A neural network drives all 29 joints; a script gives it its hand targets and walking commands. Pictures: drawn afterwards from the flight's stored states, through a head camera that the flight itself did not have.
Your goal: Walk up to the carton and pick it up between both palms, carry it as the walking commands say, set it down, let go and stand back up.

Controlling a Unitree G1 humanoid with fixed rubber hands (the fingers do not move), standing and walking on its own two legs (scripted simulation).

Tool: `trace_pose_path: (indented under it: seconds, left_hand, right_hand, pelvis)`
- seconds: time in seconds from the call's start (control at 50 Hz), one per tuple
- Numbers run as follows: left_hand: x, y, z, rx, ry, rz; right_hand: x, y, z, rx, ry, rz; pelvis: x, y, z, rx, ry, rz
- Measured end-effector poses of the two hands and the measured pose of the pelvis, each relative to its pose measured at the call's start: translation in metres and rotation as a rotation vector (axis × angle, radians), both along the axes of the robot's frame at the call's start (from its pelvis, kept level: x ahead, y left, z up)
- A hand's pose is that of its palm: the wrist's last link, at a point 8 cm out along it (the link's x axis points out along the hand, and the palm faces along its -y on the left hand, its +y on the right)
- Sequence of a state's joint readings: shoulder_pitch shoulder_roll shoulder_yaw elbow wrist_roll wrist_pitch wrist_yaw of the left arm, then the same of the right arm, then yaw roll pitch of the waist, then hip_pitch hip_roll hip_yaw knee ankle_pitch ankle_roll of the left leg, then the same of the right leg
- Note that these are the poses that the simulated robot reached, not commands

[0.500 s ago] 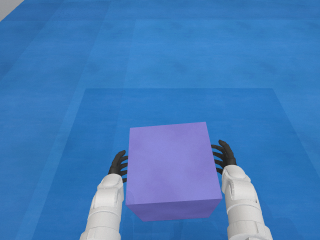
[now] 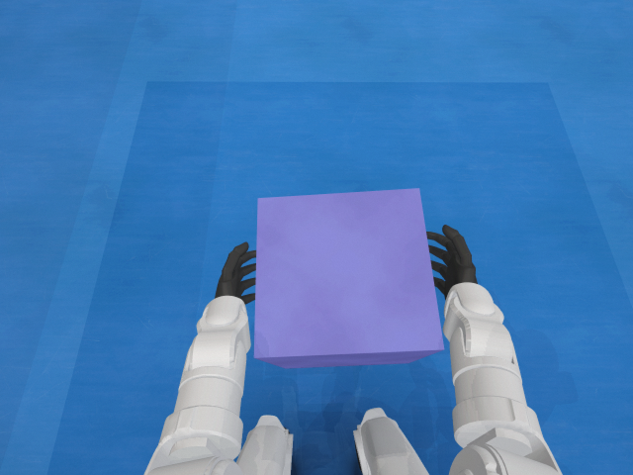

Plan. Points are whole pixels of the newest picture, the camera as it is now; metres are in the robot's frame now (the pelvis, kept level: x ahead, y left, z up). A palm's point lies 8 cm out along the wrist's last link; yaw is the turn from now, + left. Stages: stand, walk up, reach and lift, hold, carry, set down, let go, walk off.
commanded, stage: set down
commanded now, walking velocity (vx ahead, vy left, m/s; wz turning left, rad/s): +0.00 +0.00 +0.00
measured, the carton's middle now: (342, 291) +0.38 -0.04 -0.12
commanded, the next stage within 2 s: none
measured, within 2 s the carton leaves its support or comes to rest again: neither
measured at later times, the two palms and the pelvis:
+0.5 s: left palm (247, 300) +0.39 +0.10 -0.16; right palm (438, 290) +0.37 -0.20 -0.14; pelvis -0.01 -0.01 -0.07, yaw +0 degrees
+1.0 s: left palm (257, 300) +0.41 +0.10 -0.25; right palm (424, 295) +0.39 -0.20 -0.23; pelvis -0.03 +0.00 -0.14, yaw -1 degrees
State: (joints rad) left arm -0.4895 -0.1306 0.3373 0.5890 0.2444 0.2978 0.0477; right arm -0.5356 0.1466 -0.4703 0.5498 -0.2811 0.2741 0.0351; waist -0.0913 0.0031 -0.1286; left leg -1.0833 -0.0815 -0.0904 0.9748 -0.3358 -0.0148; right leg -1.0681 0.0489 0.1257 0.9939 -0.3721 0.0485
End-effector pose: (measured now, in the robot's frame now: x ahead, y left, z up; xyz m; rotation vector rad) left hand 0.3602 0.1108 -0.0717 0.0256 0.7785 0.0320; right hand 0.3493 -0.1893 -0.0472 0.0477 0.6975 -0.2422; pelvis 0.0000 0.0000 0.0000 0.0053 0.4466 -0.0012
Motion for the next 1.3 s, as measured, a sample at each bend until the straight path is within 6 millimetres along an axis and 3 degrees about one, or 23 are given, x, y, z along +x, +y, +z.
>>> trace_pose_path:
  seconds: [0.48, 1.3]
  left_hand:
    - [0.025, -0.007, -0.088, 0.006, -0.010, -0.008]
    - [0.065, -0.019, -0.233, 0.007, -0.003, -0.044]
  right_hand:
    - [0.021, -0.007, -0.090, 0.012, -0.009, -0.021]
    - [0.052, -0.018, -0.233, 0.002, 0.001, -0.048]
  pelvis:
    - [-0.010, -0.014, -0.067, 0.002, 0.205, -0.004]
    - [-0.040, -0.005, -0.187, -0.006, 0.327, -0.006]
